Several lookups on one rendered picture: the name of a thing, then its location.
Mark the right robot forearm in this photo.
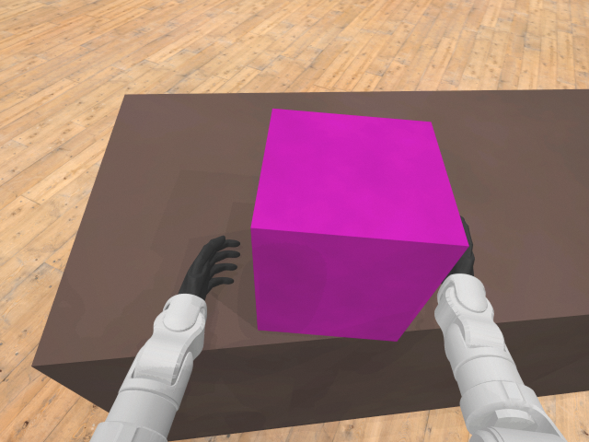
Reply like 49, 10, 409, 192
434, 273, 568, 442

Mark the left robot forearm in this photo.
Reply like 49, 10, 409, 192
89, 294, 207, 442

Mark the pedestal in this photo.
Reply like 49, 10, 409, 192
31, 89, 589, 442

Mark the right robot hand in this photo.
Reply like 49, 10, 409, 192
441, 215, 475, 284

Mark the carton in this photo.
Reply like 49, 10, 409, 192
250, 109, 469, 342

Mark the left robot hand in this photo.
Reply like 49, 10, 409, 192
178, 236, 240, 301

